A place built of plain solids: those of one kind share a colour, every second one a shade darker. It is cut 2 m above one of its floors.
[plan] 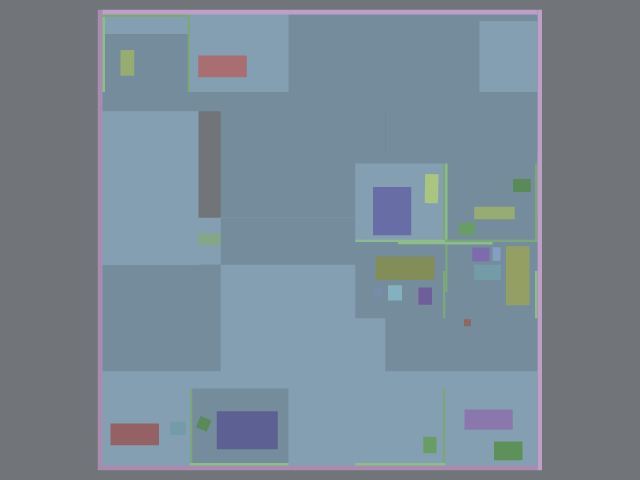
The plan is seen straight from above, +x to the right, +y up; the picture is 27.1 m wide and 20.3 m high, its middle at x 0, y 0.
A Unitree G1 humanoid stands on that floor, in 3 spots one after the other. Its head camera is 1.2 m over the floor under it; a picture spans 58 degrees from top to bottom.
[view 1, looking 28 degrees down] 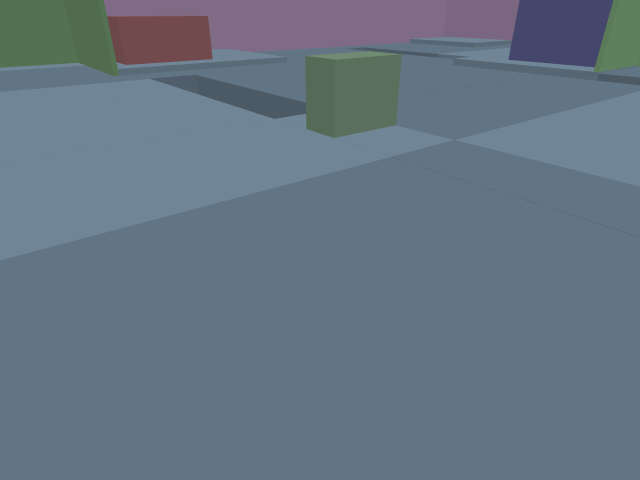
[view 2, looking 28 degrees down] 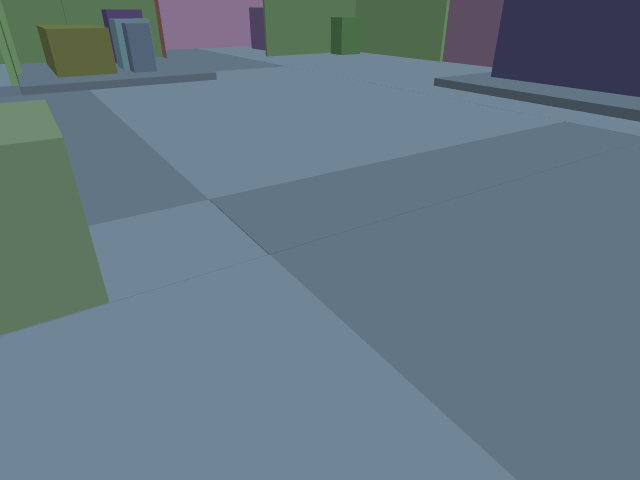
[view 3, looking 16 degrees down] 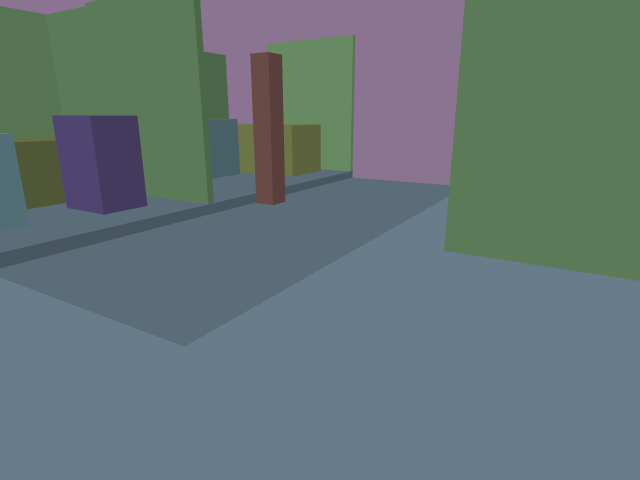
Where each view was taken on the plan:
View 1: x -8.06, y -3.72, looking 52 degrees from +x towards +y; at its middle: floor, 2.56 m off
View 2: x -7.04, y -0.15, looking -33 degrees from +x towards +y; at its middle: floor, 2.56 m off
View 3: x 1.34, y -7.26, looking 31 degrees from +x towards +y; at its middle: floor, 4.35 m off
